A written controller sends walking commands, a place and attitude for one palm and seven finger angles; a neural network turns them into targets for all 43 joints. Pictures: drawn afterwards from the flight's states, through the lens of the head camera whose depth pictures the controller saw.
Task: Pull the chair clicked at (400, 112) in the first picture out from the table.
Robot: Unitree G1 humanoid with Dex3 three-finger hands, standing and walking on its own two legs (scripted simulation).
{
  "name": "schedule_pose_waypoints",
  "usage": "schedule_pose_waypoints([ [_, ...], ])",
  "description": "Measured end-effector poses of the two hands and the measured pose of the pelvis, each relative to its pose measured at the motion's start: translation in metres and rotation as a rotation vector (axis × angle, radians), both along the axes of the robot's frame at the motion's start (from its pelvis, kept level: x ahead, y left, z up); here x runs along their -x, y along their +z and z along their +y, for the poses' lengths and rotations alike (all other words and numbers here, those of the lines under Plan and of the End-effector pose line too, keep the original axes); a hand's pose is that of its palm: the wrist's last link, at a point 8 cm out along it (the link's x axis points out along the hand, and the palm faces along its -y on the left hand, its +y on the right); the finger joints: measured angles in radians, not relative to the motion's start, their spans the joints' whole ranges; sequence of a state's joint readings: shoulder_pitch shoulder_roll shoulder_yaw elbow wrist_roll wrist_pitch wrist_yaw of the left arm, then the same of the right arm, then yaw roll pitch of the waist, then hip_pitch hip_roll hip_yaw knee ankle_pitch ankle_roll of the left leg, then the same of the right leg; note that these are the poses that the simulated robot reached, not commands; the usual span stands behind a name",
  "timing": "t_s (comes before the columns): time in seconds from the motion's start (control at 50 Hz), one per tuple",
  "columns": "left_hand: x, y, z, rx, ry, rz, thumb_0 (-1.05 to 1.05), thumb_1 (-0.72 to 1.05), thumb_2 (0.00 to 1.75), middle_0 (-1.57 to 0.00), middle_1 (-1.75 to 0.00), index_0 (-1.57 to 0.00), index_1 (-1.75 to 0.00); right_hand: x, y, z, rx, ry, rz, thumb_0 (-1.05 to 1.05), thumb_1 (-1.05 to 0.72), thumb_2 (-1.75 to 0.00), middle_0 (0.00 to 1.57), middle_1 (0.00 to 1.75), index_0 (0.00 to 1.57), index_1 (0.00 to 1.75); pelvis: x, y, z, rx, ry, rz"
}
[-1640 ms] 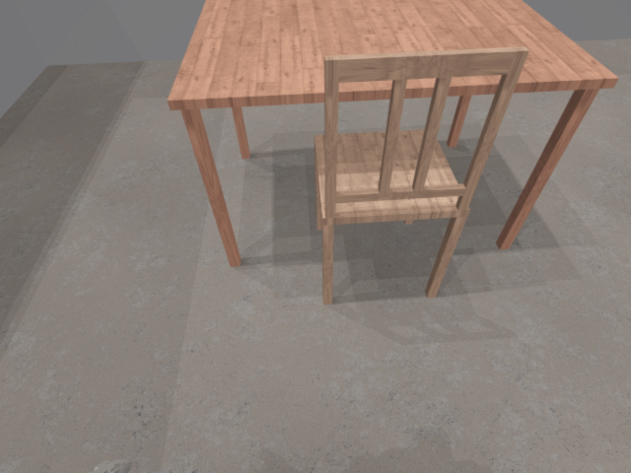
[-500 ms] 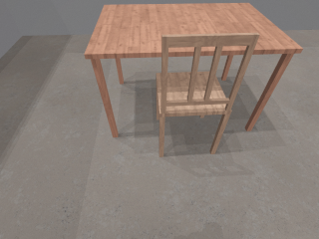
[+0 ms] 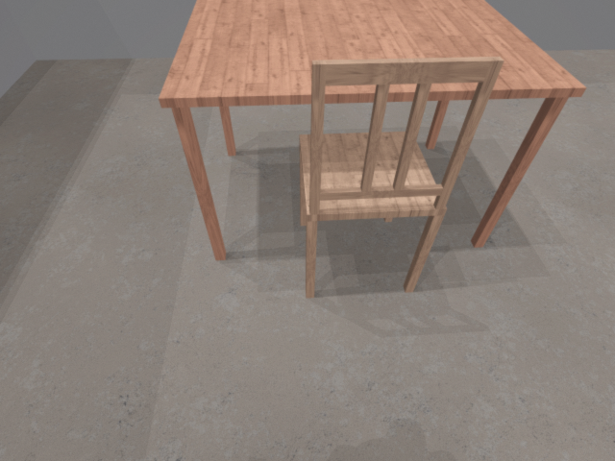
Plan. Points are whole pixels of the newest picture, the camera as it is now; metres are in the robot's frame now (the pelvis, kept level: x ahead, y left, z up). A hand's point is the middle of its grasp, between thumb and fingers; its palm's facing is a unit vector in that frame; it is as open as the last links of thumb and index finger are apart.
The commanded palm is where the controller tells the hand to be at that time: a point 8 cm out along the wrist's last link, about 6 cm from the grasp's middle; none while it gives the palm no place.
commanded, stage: walk to a spot facing it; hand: left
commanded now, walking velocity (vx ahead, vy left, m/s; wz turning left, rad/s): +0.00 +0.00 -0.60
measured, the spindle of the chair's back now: (373, 142) +0.85 -0.10 -0.07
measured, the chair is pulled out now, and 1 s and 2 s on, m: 0.00 0.00 0.00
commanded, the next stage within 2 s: none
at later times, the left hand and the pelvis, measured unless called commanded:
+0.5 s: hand out of the picture +0.05 +0.15 -0.16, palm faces -0.17 -0.95 -0.25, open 7.4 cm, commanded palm none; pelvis -0.02 -0.03 -0.01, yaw -14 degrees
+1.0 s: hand (185, 457) +0.16 +0.20 -0.17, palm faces -0.45 -0.86 -0.24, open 7.4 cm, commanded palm none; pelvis -0.01 +0.03 +0.00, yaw -32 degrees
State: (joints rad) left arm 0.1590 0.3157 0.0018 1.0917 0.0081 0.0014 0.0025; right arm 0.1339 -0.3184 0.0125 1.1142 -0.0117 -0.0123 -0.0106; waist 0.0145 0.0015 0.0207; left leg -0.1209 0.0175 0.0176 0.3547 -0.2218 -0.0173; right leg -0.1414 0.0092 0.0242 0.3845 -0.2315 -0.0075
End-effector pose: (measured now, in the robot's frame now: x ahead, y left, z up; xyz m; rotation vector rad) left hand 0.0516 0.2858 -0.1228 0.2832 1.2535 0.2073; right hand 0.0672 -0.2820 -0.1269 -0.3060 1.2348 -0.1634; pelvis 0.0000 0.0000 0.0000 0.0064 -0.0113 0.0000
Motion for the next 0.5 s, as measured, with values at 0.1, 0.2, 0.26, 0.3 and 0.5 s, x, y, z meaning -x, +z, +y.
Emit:
schedule_pose_waypoints([
  [0.1,-0.002,-0.008,-0.007,0.01,-0.022,0.022,0.0,0.9,0.9,-0.2,-0.29,-0.2,-0.3,0.003,-0.005,0.007,-0.013,-0.051,-0.036,0.0,-0.91,-0.9,0.2,0.3,0.2,0.3,0.003,-0.005,0.0,-0.003,-0.05,0.006],
  [0.2,-0.005,-0.018,-0.024,0.037,-0.068,0.045,0.0,0.9,0.9,-0.2,-0.29,-0.2,-0.3,0.022,-0.017,0.015,-0.051,-0.117,-0.053,0.0,-0.9,-0.9,0.2,0.3,0.2,0.3,0.01,-0.014,-0.004,-0.024,-0.11,0.006],
  [0.26,-0.008,-0.021,-0.04,0.045,-0.095,0.05,0.0,0.9,0.9,-0.2,-0.29,-0.2,-0.3,0.038,-0.029,0.014,-0.082,-0.16,-0.048,0.0,-0.9,-0.9,0.21,0.3,0.2,0.3,0.013,-0.019,-0.011,-0.036,-0.154,-0.007],
  [0.3,-0.011,-0.023,-0.051,0.047,-0.115,0.037,0.0,0.9,0.9,-0.2,-0.29,-0.2,-0.3,0.048,-0.041,0.01,-0.102,-0.186,-0.038,0.0,-0.9,-0.9,0.21,0.3,0.2,0.3,0.014,-0.026,-0.017,-0.032,-0.175,-0.011],
  [0.5,-0.006,-0.009,-0.085,0.068,-0.163,0.057,0.0,0.9,0.9,-0.2,-0.29,-0.2,-0.3,0.074,-0.027,-0.004,-0.112,-0.288,-0.01,0.01,-0.91,-0.9,0.2,0.3,0.2,0.3,0.02,-0.008,-0.029,-0.033,-0.251,0.02],
])
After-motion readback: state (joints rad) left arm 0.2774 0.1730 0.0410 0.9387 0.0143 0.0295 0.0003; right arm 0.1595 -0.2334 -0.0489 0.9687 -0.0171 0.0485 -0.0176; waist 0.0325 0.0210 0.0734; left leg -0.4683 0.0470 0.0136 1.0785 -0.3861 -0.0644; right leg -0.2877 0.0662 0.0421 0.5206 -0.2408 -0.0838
